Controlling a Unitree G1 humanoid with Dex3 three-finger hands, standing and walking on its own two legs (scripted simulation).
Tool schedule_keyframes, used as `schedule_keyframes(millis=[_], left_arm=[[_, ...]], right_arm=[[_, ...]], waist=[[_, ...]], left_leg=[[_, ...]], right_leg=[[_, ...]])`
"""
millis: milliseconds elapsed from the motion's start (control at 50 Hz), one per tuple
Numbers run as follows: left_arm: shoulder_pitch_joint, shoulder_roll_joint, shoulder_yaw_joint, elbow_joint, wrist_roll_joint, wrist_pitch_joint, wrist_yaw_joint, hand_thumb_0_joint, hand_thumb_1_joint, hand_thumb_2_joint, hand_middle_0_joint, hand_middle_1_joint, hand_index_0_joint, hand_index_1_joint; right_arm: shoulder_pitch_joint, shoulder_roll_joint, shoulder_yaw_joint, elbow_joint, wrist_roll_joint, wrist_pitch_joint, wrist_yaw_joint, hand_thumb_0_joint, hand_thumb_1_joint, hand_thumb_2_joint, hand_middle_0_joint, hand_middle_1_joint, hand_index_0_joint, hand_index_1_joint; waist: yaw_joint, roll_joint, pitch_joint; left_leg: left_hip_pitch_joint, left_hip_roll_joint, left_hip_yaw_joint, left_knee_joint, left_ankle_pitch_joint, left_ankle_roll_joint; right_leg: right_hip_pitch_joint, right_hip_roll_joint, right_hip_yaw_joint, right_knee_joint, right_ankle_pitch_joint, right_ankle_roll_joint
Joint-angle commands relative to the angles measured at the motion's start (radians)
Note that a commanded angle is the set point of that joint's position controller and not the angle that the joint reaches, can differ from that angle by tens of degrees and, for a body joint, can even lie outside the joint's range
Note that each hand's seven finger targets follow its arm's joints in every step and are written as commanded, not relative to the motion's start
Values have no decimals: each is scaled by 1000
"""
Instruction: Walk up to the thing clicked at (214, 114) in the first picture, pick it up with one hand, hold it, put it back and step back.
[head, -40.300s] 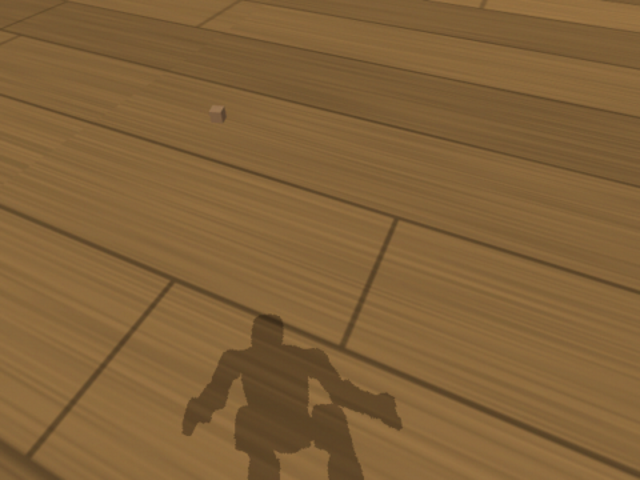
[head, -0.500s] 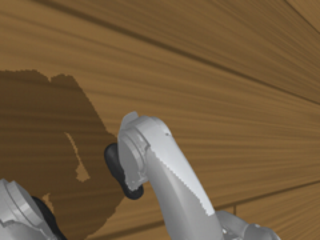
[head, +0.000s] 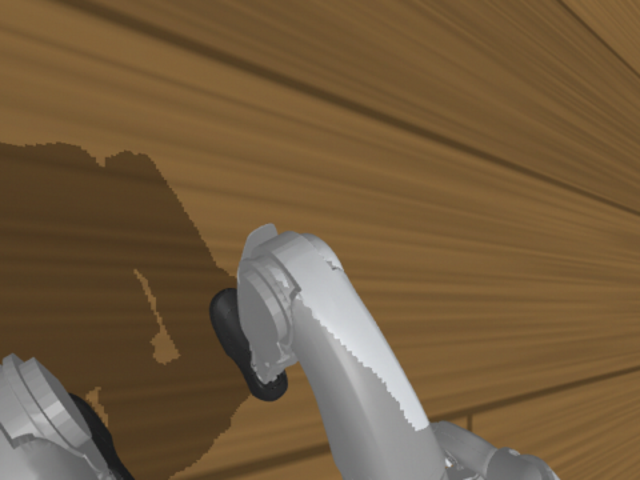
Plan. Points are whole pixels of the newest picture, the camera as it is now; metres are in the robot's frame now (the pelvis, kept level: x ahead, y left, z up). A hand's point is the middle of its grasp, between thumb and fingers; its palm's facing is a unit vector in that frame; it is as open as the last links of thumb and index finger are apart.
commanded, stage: close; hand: left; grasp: from above
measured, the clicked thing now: out of the picture +0.44 +0.37 -0.29
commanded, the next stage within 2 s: withdraw in 1.72 s
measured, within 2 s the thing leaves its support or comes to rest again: neither
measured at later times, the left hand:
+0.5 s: hand out of the picture +0.43 +0.35 -0.27, palm faces +0.04 -0.47 -0.88, open 12.0 cm
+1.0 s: hand out of the picture +0.42 +0.35 -0.27, palm faces +0.03 -0.48 -0.88, open 12.5 cm
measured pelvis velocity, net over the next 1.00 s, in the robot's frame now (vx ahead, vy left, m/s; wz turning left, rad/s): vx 0.00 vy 0.00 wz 0.00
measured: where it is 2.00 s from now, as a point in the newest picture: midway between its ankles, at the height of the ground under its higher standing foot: (187, 415)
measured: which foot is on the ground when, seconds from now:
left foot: down 0.00-1.00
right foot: down 0.00-1.00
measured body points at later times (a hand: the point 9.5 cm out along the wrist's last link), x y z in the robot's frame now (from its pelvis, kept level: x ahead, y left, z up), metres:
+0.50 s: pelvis +0.00 +0.00 +0.00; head +0.31 +0.12 +0.30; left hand +0.43 +0.37 -0.22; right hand +0.01 -0.25 -0.04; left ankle +0.06 +0.13 -0.29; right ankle +0.12 -0.12 -0.29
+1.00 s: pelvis +0.00 +0.00 +0.00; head +0.31 +0.12 +0.30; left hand +0.42 +0.37 -0.22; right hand +0.01 -0.25 -0.04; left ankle +0.06 +0.13 -0.29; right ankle +0.12 -0.12 -0.29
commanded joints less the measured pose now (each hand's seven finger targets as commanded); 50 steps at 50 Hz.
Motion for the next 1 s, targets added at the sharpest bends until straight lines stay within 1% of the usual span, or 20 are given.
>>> schedule_keyframes(millis=[0, 60, 120, 180, 220, 260, 320, 340, 360, 380, 400, 420, 460, 560, 580, 700, 760, 780, 880, 980], left_arm=[[-218, 182, -27, -89, 24, -7, 48, 0, -222, 1007, -258, -924, -234, -950], [-208, 173, -37, -106, 14, -12, 40, 0, -224, 1024, -250, -943, -226, -969], [-205, 192, -27, -102, 13, -11, 46, 0, -209, 986, -261, -921, -241, -942], [-202, 187, -24, -111, -4, -8, 41, 0, -223, 1008, -250, -925, -226, -950], [-198, 192, -30, -97, 16, -7, 40, 0, -209, 974, -251, -921, -234, -940], [-210, 186, -35, -111, 18, -6, 46, 0, -210, 1009, -246, -953, -229, -972], [-227, 210, -24, -114, 24, -6, 49, 0, -238, 1006, -228, -950, -209, -970], [-216, 199, -25, -108, 17, -5, 46, 0, -252, 1008, -219, -952, -201, -972], [-218, 202, -27, -106, 24, -6, 43, 0, -281, 1027, -208, -957, -184, -983], [-207, 209, -20, -108, 29, -8, 45, 0, -273, 1010, -201, -958, -183, -979], [-213, 191, -30, -114, 24, -7, 43, 0, -258, 1019, -211, -967, -193, -986], [-190, 194, -28, -105, 29, -6, 45, 0, -253, 1039, -222, -979, -201, -1001], [-203, 189, -30, -115, 24, -7, 44, 0, -256, 1021, -204, -982, -190, -997], [-201, 177, -32, -117, -5, -5, 34, 0, -275, 1044, -205, -972, -183, -996], [-199, 179, -23, -101, 0, -5, 38, 0, -282, 1019, -191, -966, -173, -985], [-206, 201, -33, -111, 31, -3, 26, 0, -268, 1032, -202, -983, -185, -1002], [-187, 185, -33, -95, 38, -3, 28, 0, -316, 1020, -164, -983, -148, -1001], [-195, 182, -43, -108, 38, -3, 27, 0, -311, 1032, -171, -985, -152, -1005], [-183, 192, -27, -93, 27, -13, 28, 0, -329, 1046, -158, -997, -139, -1017], [-206, 188, -33, -96, 22, -15, 28, 0, -321, 1050, -154, -1015, -139, -1031]], right_arm=[[228, -361, -85, 65, 0, 5, 5, 0, -882, -892, 200, 300, 200, 300], [232, -359, -84, 63, -4, 2, 7, 0, -882, -892, 201, 300, 200, 300], [230, -366, -82, 58, -1, 2, 8, 0, -882, -892, 201, 300, 200, 300], [238, -362, -77, 47, 2, 1, 11, 0, -880, -891, 201, 300, 200, 300], [245, -363, -75, 51, 0, 8, 7, 0, -882, -892, 201, 300, 200, 300], [248, -361, -72, 41, 1, 11, 10, 0, -880, -891, 201, 300, 200, 300], [236, -357, -74, 57, -1, 11, 6, 0, -883, -892, 201, 300, 200, 300], [230, -361, -75, 53, 1, 10, 6, 0, -881, -892, 200, 300, 200, 300], [227, -360, -80, 65, -3, 8, 3, 0, -885, -893, 200, 300, 200, 300], [234, -360, -78, 53, 0, 11, 5, 0, -882, -892, 201, 300, 200, 300], [224, -359, -81, 47, 3, 11, 6, 0, -881, -892, 201, 300, 200, 300], [232, -362, -79, 46, 1, 11, 5, 0, -883, -892, 201, 300, 200, 300], [231, -358, -80, 51, 1, 8, 8, 0, -880, -891, 201, 300, 200, 300], [240, -361, -76, 47, 1, 6, 8, 0, -883, -892, 201, 300, 200, 300], [245, -367, -79, 51, 4, 7, 8, 0, -881, -891, 201, 300, 200, 300], [233, -358, -78, 61, 5, 9, 2, 0, -882, -892, 201, 300, 200, 300], [242, -356, -83, 51, 9, 8, 3, 0, -882, -892, 200, 300, 200, 300], [233, -356, -82, 51, 5, 6, 2, 0, -882, -892, 200, 300, 200, 300], [236, -358, -83, 56, 3, 1, -4, 0, -882, -892, 201, 300, 200, 300], [232, -361, -79, 63, 0, -1, -3, 0, -881, -891, 201, 300, 200, 300]], waist=[[-79, 576, -636], [-89, 575, -635], [-79, 557, -666], [-80, 565, -668], [-81, 586, -680], [-83, 591, -684], [-78, 598, -663], [-80, 597, -658], [-81, 594, -648], [-80, 593, -663], [-78, 605, -646], [-76, 599, -657], [-86, 589, -647], [-84, 563, -669], [-83, 562, -683], [-71, 585, -665], [-73, 585, -661], [-76, 581, -660], [-75, 565, -664], [-85, 582, -645]], left_leg=[[499, 39, 85, -254, 217, 25], [500, 35, 89, -250, 228, 27], [471, 36, 103, -233, 236, 33], [502, 36, 95, -230, 260, 30], [502, 40, 98, -240, 261, 27], [505, 40, 96, -237, 286, 26], [492, 38, 97, -244, 247, 27], [501, 41, 92, -243, 237, 24], [492, 38, 96, -247, 213, 27], [512, 40, 87, -252, 223, 24], [520, 42, 80, -255, 223, 21], [507, 41, 94, -250, 229, 25], [497, 37, 90, -248, 230, 27], [482, 36, 99, -229, 265, 31], [494, 41, 94, -233, 267, 28], [497, 40, 94, -249, 239, 26], [497, 42, 91, -249, 229, 25], [490, 40, 91, -247, 226, 28], [486, 40, 95, -247, 224, 29], [504, 41, 83, -251, 229, 25]], right_leg=[[376, 26, -96, -189, 296, -44], [392, 26, -95, -186, 307, -40], [424, 34, -85, -205, 318, -37], [409, 27, -90, -190, 329, -37], [418, 36, -89, -196, 333, -42], [426, 32, -89, -187, 355, -43], [404, 27, -90, -191, 321, -43], [393, 29, -93, -185, 312, -43], [396, 29, -92, -189, 297, -41], [393, 29, -97, -188, 301, -45], [368, 24, -100, -175, 293, -47], [403, 36, -94, -191, 306, -47], [393, 27, -94, -184, 309, -42], [417, 32, -87, -191, 338, -36], [413, 33, -91, -191, 339, -39], [394, 33, -91, -185, 310, -43], [391, 35, -94, -190, 302, -47], [389, 32, -92, -192, 298, -46], [405, 38, -90, -201, 299, -45], [377, 29, -98, -189, 299, -44]])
